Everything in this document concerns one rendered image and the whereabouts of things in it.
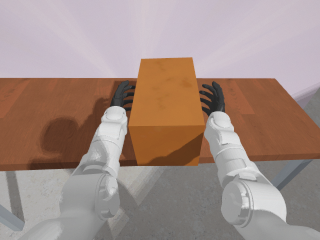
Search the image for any right robot hand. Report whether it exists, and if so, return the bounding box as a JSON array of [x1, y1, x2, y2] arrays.
[[199, 81, 225, 117]]

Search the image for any table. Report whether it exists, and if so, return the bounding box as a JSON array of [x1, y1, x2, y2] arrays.
[[0, 78, 320, 232]]

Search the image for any robot right upper arm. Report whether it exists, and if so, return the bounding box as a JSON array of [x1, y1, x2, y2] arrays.
[[221, 179, 320, 240]]

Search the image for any robot left upper arm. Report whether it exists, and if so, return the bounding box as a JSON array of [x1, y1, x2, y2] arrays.
[[18, 173, 120, 240]]

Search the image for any robot right forearm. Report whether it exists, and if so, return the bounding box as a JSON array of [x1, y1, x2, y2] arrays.
[[204, 111, 287, 216]]

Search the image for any left robot hand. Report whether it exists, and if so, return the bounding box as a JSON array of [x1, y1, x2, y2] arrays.
[[110, 80, 136, 112]]

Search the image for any robot left forearm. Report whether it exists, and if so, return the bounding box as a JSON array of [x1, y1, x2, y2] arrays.
[[59, 106, 128, 213]]

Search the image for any carton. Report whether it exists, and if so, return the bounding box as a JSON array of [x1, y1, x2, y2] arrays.
[[128, 57, 205, 166]]

